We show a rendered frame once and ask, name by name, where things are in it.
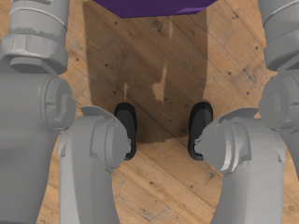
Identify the robot right foot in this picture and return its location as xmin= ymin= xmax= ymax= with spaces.
xmin=188 ymin=102 xmax=213 ymax=161

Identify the robot right forearm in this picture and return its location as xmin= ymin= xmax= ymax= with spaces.
xmin=257 ymin=0 xmax=299 ymax=73

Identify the carton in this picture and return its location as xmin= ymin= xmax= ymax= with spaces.
xmin=93 ymin=0 xmax=218 ymax=19

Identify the robot right upper arm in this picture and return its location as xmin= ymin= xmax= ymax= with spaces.
xmin=258 ymin=69 xmax=299 ymax=181

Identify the robot right shin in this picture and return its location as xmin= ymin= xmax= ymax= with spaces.
xmin=194 ymin=106 xmax=286 ymax=166

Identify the robot left upper arm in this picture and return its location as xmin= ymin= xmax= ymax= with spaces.
xmin=0 ymin=73 xmax=77 ymax=224

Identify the robot left forearm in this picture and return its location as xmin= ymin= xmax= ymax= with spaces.
xmin=0 ymin=0 xmax=70 ymax=76

